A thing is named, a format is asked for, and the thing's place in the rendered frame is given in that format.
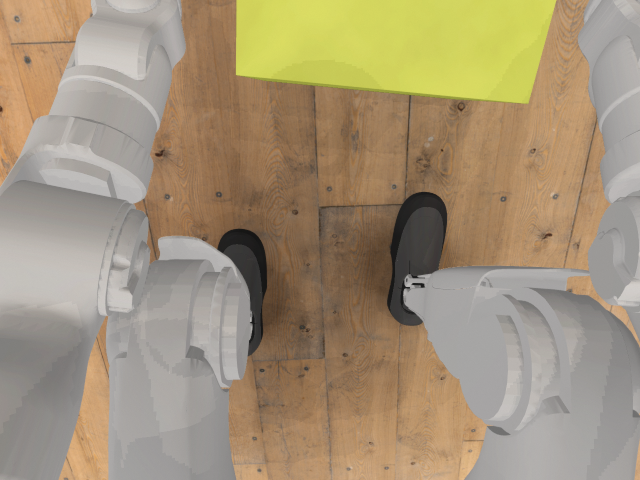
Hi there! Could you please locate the right robot shin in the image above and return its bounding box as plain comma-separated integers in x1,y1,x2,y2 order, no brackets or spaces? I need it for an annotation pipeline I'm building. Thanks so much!
403,266,640,414

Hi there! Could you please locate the robot left upper arm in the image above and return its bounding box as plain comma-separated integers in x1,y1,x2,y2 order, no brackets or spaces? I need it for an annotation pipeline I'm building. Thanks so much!
0,180,150,480

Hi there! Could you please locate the carton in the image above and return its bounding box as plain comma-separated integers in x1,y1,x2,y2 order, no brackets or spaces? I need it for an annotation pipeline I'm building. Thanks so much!
236,0,556,104

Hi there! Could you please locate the robot left thigh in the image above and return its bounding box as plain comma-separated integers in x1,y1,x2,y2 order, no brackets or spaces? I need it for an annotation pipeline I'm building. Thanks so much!
108,259,250,480

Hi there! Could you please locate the robot right upper arm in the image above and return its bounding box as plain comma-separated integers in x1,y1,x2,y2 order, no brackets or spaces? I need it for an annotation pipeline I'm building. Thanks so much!
588,190,640,341

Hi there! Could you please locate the left robot forearm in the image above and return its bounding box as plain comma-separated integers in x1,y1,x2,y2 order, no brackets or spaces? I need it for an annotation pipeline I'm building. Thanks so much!
0,0,186,204

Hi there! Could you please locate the right robot forearm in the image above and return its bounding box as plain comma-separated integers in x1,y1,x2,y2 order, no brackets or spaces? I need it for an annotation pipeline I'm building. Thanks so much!
578,0,640,204

